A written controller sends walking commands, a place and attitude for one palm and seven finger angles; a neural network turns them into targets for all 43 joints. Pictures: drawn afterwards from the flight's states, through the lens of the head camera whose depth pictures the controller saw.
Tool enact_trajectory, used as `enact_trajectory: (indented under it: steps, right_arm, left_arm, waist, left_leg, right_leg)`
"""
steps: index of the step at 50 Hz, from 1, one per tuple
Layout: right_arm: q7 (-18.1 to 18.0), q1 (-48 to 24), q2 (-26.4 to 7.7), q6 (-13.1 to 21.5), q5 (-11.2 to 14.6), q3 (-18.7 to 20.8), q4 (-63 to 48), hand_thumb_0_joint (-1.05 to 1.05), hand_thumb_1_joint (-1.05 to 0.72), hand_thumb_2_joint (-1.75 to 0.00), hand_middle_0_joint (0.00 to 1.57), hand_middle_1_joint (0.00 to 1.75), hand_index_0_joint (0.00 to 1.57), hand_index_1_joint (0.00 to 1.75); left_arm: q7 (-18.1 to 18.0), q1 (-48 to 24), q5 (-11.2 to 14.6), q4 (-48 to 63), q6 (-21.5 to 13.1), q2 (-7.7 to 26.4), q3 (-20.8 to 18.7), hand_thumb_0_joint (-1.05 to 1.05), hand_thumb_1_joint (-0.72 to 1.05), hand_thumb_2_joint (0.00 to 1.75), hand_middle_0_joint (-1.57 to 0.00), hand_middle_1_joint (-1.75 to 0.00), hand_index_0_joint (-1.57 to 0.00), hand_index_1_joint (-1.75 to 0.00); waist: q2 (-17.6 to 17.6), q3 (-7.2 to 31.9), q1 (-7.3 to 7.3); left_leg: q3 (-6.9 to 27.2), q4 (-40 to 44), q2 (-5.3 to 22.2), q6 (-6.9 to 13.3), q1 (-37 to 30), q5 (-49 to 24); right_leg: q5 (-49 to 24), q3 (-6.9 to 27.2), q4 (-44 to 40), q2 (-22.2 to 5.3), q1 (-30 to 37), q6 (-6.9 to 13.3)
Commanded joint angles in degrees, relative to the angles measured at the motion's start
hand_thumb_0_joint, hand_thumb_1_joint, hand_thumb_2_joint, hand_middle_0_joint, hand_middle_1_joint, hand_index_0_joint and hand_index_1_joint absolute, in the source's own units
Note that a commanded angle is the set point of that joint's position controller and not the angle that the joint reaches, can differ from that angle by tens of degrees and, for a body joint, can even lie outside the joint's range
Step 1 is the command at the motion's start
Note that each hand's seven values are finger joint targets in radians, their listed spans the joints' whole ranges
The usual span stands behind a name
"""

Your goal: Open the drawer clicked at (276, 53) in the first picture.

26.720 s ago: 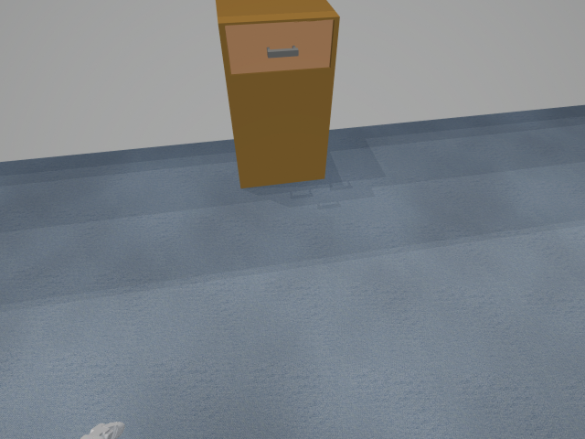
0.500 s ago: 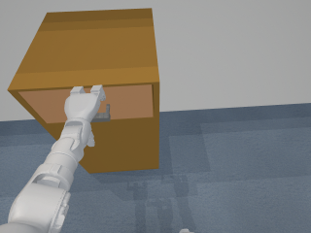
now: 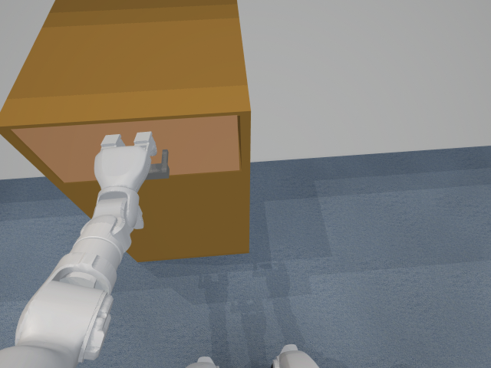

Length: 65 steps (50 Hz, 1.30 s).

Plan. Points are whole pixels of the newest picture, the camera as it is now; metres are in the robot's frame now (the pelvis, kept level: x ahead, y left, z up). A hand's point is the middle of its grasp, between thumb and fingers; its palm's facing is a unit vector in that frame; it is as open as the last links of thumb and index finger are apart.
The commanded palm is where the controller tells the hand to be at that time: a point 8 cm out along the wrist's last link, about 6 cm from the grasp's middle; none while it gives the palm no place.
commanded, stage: lower the fingers behind the handle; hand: left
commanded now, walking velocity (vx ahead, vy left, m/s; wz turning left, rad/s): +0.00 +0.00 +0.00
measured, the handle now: (139, 164) +0.50 +0.21 -0.03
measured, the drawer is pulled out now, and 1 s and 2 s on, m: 0.00 0.00 0.00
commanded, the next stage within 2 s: close the thumb around the handle in 1.04 s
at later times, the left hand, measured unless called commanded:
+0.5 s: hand (144, 190) +0.45 +0.20 -0.05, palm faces -0.04 -0.01 -1.00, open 13.8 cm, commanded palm +0.42 +0.19 +0.01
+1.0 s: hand (144, 191) +0.45 +0.20 -0.05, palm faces -0.05 -0.01 -1.00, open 13.9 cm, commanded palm +0.42 +0.20 +0.00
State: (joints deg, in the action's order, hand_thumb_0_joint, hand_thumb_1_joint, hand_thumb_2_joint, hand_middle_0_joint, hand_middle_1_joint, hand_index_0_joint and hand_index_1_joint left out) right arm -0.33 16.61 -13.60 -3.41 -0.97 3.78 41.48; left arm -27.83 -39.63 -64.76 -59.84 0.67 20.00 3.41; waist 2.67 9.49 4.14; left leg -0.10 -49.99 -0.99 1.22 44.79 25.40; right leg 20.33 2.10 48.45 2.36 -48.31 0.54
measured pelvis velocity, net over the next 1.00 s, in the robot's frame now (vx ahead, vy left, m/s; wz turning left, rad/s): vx -0.01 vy -0.01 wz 0.01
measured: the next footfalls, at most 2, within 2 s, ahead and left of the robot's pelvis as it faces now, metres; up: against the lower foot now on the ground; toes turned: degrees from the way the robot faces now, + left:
none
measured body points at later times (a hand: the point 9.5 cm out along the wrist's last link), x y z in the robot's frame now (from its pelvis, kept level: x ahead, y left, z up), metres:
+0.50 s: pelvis +0.00 +0.00 -0.02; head +0.11 -0.01 +0.42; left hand +0.44 +0.19 +0.01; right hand +0.04 -0.26 -0.16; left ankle -0.02 +0.11 -0.69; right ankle +0.02 -0.12 -0.69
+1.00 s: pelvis -0.01 -0.01 -0.02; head +0.11 -0.01 +0.41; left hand +0.44 +0.20 +0.00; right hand +0.04 -0.28 -0.16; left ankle -0.02 +0.11 -0.69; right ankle +0.02 -0.12 -0.69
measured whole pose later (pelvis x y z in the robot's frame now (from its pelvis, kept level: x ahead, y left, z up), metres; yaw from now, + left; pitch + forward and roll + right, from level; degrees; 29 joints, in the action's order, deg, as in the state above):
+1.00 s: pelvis -0.01 -0.01 -0.02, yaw +0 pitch +24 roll +0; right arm -0.7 16.4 -14.0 -3.2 -1.9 3.4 41.7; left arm -29.3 -41.5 -64.3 -61.6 1.9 20.3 2.6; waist 2.8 10.6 5.4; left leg 0.3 -58.1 -0.8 0.8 54.3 28.0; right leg 22.8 1.3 56.3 2.6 -57.7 0.8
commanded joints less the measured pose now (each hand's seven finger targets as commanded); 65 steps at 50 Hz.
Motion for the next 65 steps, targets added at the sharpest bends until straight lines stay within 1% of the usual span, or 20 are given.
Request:
enact_trajectory:
  steps: [1, 2, 5, 10, 14, 17, 19, 23, 26, 28, 32, 34, 38, 47, 50, 53, 57, 60, 63, 65]
  right_arm:
    - [-0.48, 5.8, -8.43, 1.4, -0.13, 2.93, -4.1, 0.0, -0.9, -0.9, 0.2, 0.3, 0.2, 0.3]
    - [-0.74, 5.77, -8.55, 1.43, -0.2, 2.8, -4.09, 0.0, -0.9, -0.9, 0.2, 0.3, 0.2, 0.3]
    - [-1.08, 6.25, -8.54, 1.95, -0.43, 2.83, -3.78, 0.0, -0.9, -0.9, 0.2, 0.3, 0.2, 0.3]
    - [-0.65, 6.98, -8.45, 2.29, -1.11, 3.07, -3.09, 0.0, -0.9, -0.9, 0.2, 0.3, 0.2, 0.3]
    - [0.13, 7.27, -8.48, 1.78, -1.43, 3.27, -2.65, 0.0, -0.9, -0.9, 0.2, 0.3, 0.2, 0.3]
    - [0.41, 7.25, -8.51, 1.39, -1.24, 3.37, -2.55, 0.0, -0.9, -0.9, 0.2, 0.3, 0.2, 0.3]
    - [0.31, 7.13, -8.89, 1.06, -1.14, 3.16, -2.38, 0.0, -0.9, -0.9, 0.2, 0.3, 0.2, 0.3]
    - [-0.2, 6.96, -8.51, 1.0, -1.23, 3.06, -2.76, 0.0, -0.9, -0.9, 0.2, 0.3, 0.2, 0.3]
    - [-0.42, 6.76, -8.76, 1.11, -1.31, 2.75, -2.3, 0.0, -0.9, -0.9, 0.2, 0.3, 0.2, 0.3]
    - [-0.48, 6.64, -8.46, 1.37, -1.2, 2.54, -2.65, 0.0, -0.9, -0.9, 0.2, 0.3, 0.2, 0.3]
    - [-0.52, 6.47, -8.44, 1.8, -1.37, 2.41, -3.12, 0.0, -0.9, -0.9, 0.2, 0.3, 0.2, 0.3]
    - [-0.47, 6.59, -8.27, 1.96, -1.51, 2.66, -3.01, 0.0, -0.9, -0.9, 0.2, 0.3, 0.2, 0.3]
    - [-0.61, 6.88, -8.54, 1.78, -1.28, 2.61, -2.91, 0.0, -0.9, -0.9, 0.2, 0.3, 0.2, 0.3]
    - [-0.89, 6.86, -8.59, 1.46, -1.21, 2.56, -3.21, 0.0, -0.9, -0.9, 0.2, 0.3, 0.2, 0.3]
    - [-0.86, 6.81, -8.33, 1.64, -1.08, 2.57, -3.31, 0.0, -0.9, -0.9, 0.2, 0.3, 0.2, 0.3]
    - [-0.97, 6.57, -8.7, 1.62, -1.1, 2.45, -3.26, 0.0, -0.9, -0.9, 0.2, 0.3, 0.2, 0.3]
    - [-0.83, 6.27, -8.5, 1.63, -1.09, 2.37, -3.36, 0.0, -0.9, -0.9, 0.2, 0.3, 0.2, 0.3]
    - [-0.64, 6.55, -8.45, 1.8, -1.13, 2.55, -3.19, 0.0, -0.9, -0.9, 0.2, 0.3, 0.2, 0.3]
    - [-0.67, 6.79, -8.71, 1.74, -1.11, 2.58, -2.97, 0.0, -0.9, -0.9, 0.2, 0.3, 0.2, 0.3]
    - [-0.58, 6.8, -8.56, 1.61, -1.15, 2.58, -2.97, 0.0, -0.9, -0.9, 0.2, 0.3, 0.2, 0.3]
  left_arm:
    - [-1.54, -22.45, 0.92, 9.59, 0.45, 11.44, -2.33, 0.0, -0.5, 0.3, -0.3, -1.2, -0.3, -1.2]
    - [-1.46, -23.07, 0.77, 9.11, 0.3, 12.53, -2.84, 0.0, -0.5, 0.3, -0.3, -1.2, -0.3, -1.2]
    - [-1.52, -26.68, 0.27, 10.83, -1.25, 12.48, -2.19, 0.0, -0.5, 0.3, -0.3, -1.2, -0.3, -1.2]
    - [-3.14, -25.72, -0.59, 10.8, -2.67, 11.89, -2.87, 0.0, -0.5, 0.3, -0.3, -1.2, -0.3, -1.2]
    - [-4.44, -23.28, -0.78, 8.89, -0.84, 10.04, -2.73, 0.0, -0.5, 0.3, -0.3, -1.2, -0.3, -1.2]
    - [-5.2, -24.48, -0.82, 8.27, 1.26, 7.19, -0.13, 0.0, -0.5, 0.3, -0.3, -1.2, -0.3, -1.2]
    - [-4.91, -25.46, -0.2, 7.31, 2.38, 8.95, -1.35, 0.0, -0.5, 0.3, -0.3, -1.2, -0.3, -1.2]
    - [-4.28, -25.35, -0.04, 9.15, 1.85, 9.55, -1.7, 0.0, -0.5, 0.3, -0.3, -1.2, -0.3, -1.2]
    - [-3.93, -23.51, -0.51, 6.83, 1.3, 11.09, -2.7, 0.0, -0.5, 0.3, -0.3, -1.2, -0.3, -1.2]
    - [-3.83, -23.37, -0.76, 5.7, 1.31, 8.94, -0.68, 0.0, -0.5, 0.3, -0.3, -1.2, -0.3, -1.2]
    - [-3.87, -22.69, -0.54, 6.54, 0.2, 10.72, -2.19, 0.0, -0.5, 0.3, -0.3, -1.2, -0.3, -1.2]
    - [-4.0, -24.92, -0.39, 7.85, -0.22, 9.82, -1.57, 0.0, -0.5, 0.3, -0.3, -1.2, -0.3, -1.2]
    - [-4.67, -23.93, -0.4, 6.99, 0.76, 11.75, -2.82, 0.0, -0.5, 0.3, -0.3, -1.2, -0.3, -1.2]
    - [-3.48, -22.79, 0.35, 8.68, 0.9, 12.58, -3.24, 0.0, -0.5, 0.3, -0.3, -1.2, -0.3, -1.2]
    - [-3.17, -22.25, 0.55, 8.25, 0.38, 9.92, -1.45, 0.0, -0.5, 0.3, -0.3, -1.2, -0.3, -1.2]
    - [-3.52, -22.26, 0.44, 9.0, -0.04, 13.09, -3.67, 0.0, -0.5, 0.3, -0.3, -1.2, -0.3, -1.2]
    - [-3.81, -19.96, 0.34, 8.1, -0.42, 12.16, -3.3, 0.0, -0.5, 0.3, -0.3, -1.2, -0.3, -1.2]
    - [-4.36, -21.85, -0.12, 8.62, -0.53, 11.56, -2.65, 0.0, -0.33, 0.37, -0.31, -1.22, -0.31, -1.22]
    - [-4.54, -22.08, -0.03, 8.71, -0.12, 13.61, -4.23, 0.0, -0.16, 0.44, -0.32, -1.24, -0.32, -1.24]
    - [-4.55, -22.73, 0.14, 8.49, 0.05, 12.18, -3.09, 0.0, -0.05, 0.49, -0.33, -1.25, -0.33, -1.25]
  waist:
    - [-2.16, 23.47, 1.36]
    - [-3.6, 23.05, 1.6]
    - [-1.65, 23.93, 2.41]
    - [2.23, 26.63, 1.59]
    - [2.32, 27.25, 1.38]
    - [0.75, 25.47, 2.51]
    - [-0.88, 24.58, 2.64]
    - [-0.24, 28.03, 2.32]
    - [-1.43, 25.09, 2.37]
    - [-1.63, 23.23, 2.92]
    - [-0.65, 25.46, 2.01]
    - [0.66, 26.44, 2.78]
    - [-1.49, 26.39, 2.71]
    - [-0.46, 28.56, 1.92]
    - [-1.25, 26.42, 2.56]
    - [-1.21, 25.87, 2.03]
    - [-1.45, 25.01, 1.49]
    - [-0.52, 25.25, 2.1]
    - [-1.22, 26.4, 1.77]
    - [-0.57, 26.87, 2.08]
  left_leg:
    - [-0.79, 3.74, -0.55, 0.7, -10.37, -21.18]
    - [-0.76, 3.66, -0.59, 0.87, -9.25, -19.89]
    - [-0.24, 2.7, -0.51, 0.96, -9.16, -19.02]
    - [0.57, 0.5, -0.19, 0.27, -10.7, -22.45]
    - [0.92, -0.96, 0.21, -0.42, -10.77, -27.37]
    - [0.7, -0.78, 0.34, -0.2, -9.79, -24.67]
    - [1.0, -0.42, 0.19, -0.01, -8.45, -23.11]
    - [0.67, -0.96, 0.14, 0.32, -9.51, -23.23]
    - [0.54, -1.51, 0.04, 0.6, -6.46, -20.76]
    - [0.45, -1.59, -0.12, 0.69, -4.74, -18.59]
    - [0.11, -2.68, -0.47, 0.75, -3.34, -18.15]
    - [0.31, -3.13, -0.36, 0.66, -4.28, -18.7]
    - [0.14, -3.35, -0.46, 0.89, -3.14, -17.92]
    - [-0.35, -3.11, -0.54, 0.92, -4.24, -19.75]
    - [-0.28, -2.87, -0.49, 0.95, -3.66, -18.86]
    - [-0.45, -2.73, -0.56, 1.09, -2.71, -17.64]
    - [-0.6, -2.72, -0.78, 1.02, -1.85, -17.4]
    - [-0.29, -2.75, -0.59, 0.94, -3.09, -17.77]
    - [-0.24, -2.87, -0.62, 0.96, -2.79, -17.97]
    - [-0.02, -2.86, -0.58, 0.83, -3.86, -18.88]
  right_leg:
    - [-18.25, -1.89, -3.88, 0.49, 15.68, 1.71]
    - [-17.51, -1.62, -3.98, 0.41, 15.76, 1.51]
    - [-16.02, -1.67, -3.05, 0.28, 13.33, 1.58]
    - [-15.92, -2.67, -0.39, 0.64, 9.37, 2.11]
    - [-18.39, -3.35, 1.23, 0.89, 8.16, 2.32]
    - [-16.72, -3.45, 0.43, 0.95, 7.2, 2.03]
    - [-16.4, -3.27, 0.32, 0.85, 8.05, 2.15]
    - [-17.56, -2.84, 0.89, 0.65, 9.53, 1.91]
    - [-16.3, -2.45, 1.11, 0.53, 8.5, 1.84]
    - [-14.79, -2.48, 0.94, 0.53, 7.43, 1.85]
    - [-15.04, -2.04, 2.13, 0.39, 7.93, 1.85]
    - [-15.36, -2.18, 2.43, 0.32, 7.29, 1.94]
    - [-15.4, -1.88, 2.19, 0.33, 8.24, 1.63]
    - [-18.2, -1.59, 2.01, 0.22, 10.86, 1.43]
    - [-17.39, -1.85, 1.67, 0.25, 10.04, 1.41]
    - [-16.67, -1.31, 1.42, 0.19, 10.44, 1.42]
    - [-16.57, -1.4, 1.53, 0.22, 10.51, 1.48]
    - [-15.75, -1.85, 1.66, 0.3, 8.98, 1.62]
    - [-16.28, -1.65, 1.91, 0.28, 9.92, 1.58]
    - [-16.36, -1.98, 2.08, 0.33, 9.25, 1.61]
